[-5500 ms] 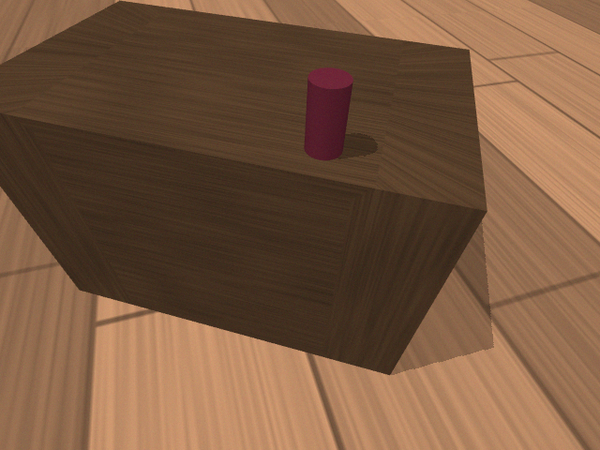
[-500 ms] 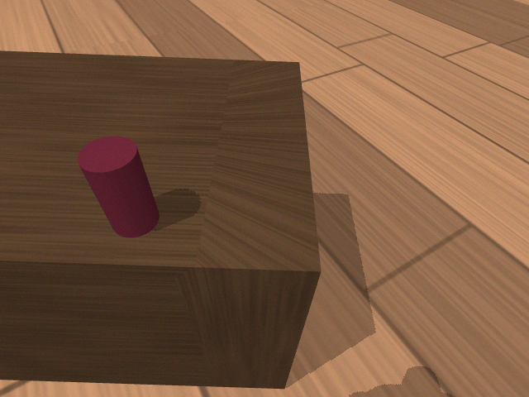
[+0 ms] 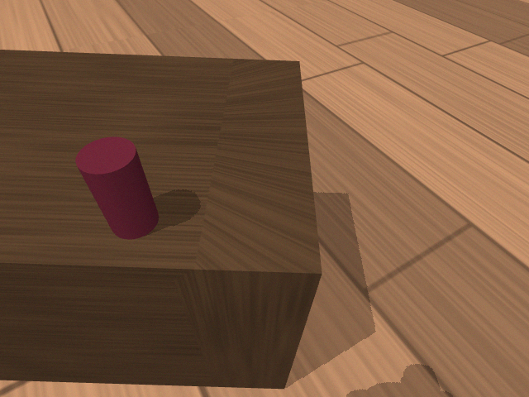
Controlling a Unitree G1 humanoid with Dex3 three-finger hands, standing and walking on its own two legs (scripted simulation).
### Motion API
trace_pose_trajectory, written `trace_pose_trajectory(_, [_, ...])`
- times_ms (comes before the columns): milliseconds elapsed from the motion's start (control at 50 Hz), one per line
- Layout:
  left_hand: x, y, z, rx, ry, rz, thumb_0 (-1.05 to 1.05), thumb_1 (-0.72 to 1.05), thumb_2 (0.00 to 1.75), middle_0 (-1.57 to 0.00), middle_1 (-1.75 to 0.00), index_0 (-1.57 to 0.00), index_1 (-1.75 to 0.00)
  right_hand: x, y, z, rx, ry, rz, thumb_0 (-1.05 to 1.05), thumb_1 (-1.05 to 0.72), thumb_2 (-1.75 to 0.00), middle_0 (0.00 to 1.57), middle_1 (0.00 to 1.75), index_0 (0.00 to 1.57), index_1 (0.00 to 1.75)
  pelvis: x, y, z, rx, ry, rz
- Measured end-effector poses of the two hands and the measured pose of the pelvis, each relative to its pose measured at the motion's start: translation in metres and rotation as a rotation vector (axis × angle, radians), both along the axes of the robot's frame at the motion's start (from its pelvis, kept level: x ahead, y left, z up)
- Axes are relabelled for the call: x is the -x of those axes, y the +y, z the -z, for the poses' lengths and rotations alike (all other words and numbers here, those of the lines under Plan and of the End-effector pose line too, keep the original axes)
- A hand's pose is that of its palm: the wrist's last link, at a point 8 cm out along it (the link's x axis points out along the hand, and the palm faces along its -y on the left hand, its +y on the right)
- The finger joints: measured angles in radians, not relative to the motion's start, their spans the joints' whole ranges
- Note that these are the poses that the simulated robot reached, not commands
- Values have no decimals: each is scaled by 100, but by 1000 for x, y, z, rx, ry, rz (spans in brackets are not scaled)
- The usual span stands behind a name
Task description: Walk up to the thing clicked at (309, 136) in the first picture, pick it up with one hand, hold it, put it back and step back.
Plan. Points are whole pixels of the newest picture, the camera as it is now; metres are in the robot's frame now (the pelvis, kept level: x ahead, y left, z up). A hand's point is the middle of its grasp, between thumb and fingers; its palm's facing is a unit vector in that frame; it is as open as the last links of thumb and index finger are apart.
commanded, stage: stand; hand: left
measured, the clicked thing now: (122, 191) +0.41 +0.24 +0.09
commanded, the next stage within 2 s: rise first in 0.02 s
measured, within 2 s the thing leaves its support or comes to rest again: neither
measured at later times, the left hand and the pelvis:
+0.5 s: hand (93, 387) +0.17 +0.26 -0.09, palm faces +0.24 -0.91 -0.33, open 14.0 cm; pelvis +0.00 +0.01 -0.01, yaw +1 degrees
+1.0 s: hand (36, 338) +0.19 +0.28 +0.06, palm faces +0.34 -0.85 -0.40, open 17.5 cm; pelvis +0.01 +0.01 +0.00, yaw +2 degrees
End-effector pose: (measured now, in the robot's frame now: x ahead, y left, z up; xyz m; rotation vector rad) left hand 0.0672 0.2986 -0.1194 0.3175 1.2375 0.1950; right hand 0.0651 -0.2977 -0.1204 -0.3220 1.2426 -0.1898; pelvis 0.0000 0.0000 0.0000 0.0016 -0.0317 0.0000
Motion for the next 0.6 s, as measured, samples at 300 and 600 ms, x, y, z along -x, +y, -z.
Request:
trace_pose_trajectory(300, [-60, -10, -11, 11, -301, -67, 1, 66, 66, -13, -17, -12, -17, -65, 18, -9, -18, -305, 56, 1, -66, -65, 11, 16, 11, 16, 14, 3, 8, 2, 57, -2])
trace_pose_trajectory(600, [-78, 12, -86, -88, -636, -72, 0, -16, 12, -6, -6, -7, -5, -96, 53, -35, -54, -483, 2, 1, 15, -13, 6, 6, 5, 6, -7, 11, 5, 7, 45, -16])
